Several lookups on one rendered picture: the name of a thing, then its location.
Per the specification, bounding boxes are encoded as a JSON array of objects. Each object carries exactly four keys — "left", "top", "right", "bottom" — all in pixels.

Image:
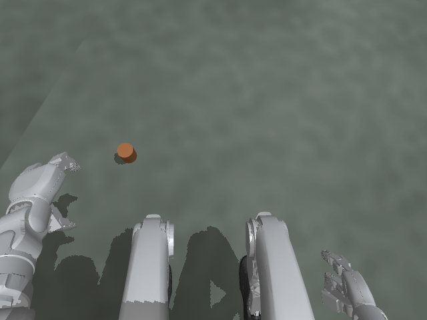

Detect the right robot hand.
[{"left": 321, "top": 250, "right": 376, "bottom": 318}]

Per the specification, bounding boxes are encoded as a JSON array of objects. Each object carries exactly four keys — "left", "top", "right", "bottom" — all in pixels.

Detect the right robot arm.
[{"left": 352, "top": 305, "right": 388, "bottom": 320}]

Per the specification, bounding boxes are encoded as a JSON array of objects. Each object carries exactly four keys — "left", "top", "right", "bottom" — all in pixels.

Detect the left robot hand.
[{"left": 9, "top": 152, "right": 80, "bottom": 233}]

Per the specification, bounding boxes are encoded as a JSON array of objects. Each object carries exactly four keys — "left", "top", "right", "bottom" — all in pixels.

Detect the left robot arm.
[{"left": 0, "top": 197, "right": 51, "bottom": 320}]

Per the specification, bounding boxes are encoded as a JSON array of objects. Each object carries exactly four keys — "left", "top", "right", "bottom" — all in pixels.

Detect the right robot foot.
[{"left": 239, "top": 255, "right": 261, "bottom": 320}]

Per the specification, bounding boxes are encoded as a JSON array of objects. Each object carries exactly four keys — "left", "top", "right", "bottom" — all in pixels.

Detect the tin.
[{"left": 117, "top": 143, "right": 137, "bottom": 163}]

